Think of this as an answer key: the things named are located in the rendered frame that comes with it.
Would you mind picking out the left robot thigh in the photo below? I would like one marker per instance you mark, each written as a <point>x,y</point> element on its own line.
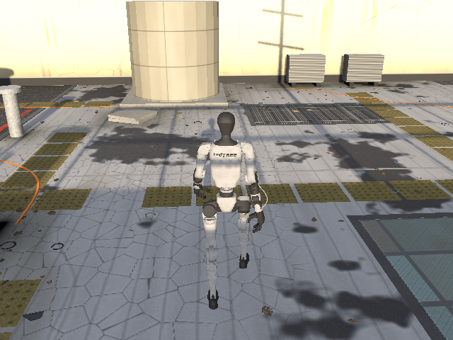
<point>209,213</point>

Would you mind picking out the robot right hand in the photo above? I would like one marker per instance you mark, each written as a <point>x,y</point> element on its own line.
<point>261,219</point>

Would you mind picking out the robot right forearm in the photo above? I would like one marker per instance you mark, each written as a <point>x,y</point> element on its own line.
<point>255,195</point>

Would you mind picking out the robot thigh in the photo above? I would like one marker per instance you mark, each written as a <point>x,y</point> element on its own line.
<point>243,205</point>
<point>209,213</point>

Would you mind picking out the right robot upper arm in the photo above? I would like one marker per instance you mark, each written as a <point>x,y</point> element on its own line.
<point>250,162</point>

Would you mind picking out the left robot upper arm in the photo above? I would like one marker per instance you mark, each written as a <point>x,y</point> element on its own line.
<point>202,152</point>

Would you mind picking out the robot left hand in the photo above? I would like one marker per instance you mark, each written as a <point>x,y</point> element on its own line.
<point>197,191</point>

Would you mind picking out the right robot thigh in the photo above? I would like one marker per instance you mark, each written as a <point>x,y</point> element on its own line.
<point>243,205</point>

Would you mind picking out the robot left forearm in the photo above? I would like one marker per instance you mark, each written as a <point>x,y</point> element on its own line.
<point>197,182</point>

